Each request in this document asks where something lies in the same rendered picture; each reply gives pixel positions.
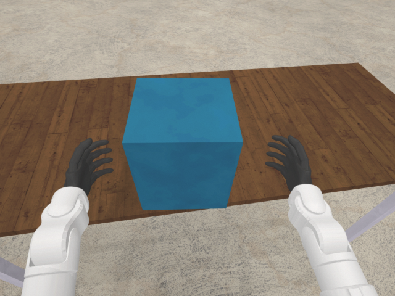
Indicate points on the right robot hand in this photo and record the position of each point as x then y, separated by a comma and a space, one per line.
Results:
296, 169

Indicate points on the left robot hand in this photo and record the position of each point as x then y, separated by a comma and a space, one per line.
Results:
81, 166

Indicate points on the carton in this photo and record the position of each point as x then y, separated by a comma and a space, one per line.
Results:
182, 141

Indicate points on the right robot forearm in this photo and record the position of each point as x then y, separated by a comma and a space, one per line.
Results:
330, 254

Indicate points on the table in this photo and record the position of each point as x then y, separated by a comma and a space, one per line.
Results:
342, 115

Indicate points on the left robot forearm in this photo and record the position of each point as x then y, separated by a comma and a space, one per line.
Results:
54, 251

